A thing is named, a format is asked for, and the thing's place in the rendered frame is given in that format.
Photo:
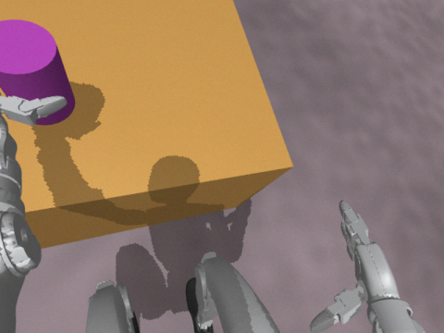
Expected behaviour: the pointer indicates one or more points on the right robot arm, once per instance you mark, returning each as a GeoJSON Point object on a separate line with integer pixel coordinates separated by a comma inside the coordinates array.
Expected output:
{"type": "Point", "coordinates": [392, 315]}

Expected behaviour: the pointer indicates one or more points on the right robot foot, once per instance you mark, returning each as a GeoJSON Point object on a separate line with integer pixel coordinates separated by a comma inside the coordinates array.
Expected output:
{"type": "Point", "coordinates": [193, 306]}

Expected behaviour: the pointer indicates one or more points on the can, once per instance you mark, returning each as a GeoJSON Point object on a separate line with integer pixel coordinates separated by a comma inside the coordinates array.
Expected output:
{"type": "Point", "coordinates": [31, 67]}

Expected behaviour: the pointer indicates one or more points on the left robot hand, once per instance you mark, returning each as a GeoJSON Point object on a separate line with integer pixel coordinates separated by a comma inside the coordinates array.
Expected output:
{"type": "Point", "coordinates": [23, 111]}

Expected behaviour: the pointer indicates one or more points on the right robot hand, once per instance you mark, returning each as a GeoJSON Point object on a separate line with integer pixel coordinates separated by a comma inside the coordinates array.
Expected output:
{"type": "Point", "coordinates": [374, 276]}

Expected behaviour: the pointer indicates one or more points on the left robot arm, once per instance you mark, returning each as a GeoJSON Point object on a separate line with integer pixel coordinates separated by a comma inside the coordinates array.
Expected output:
{"type": "Point", "coordinates": [20, 250]}

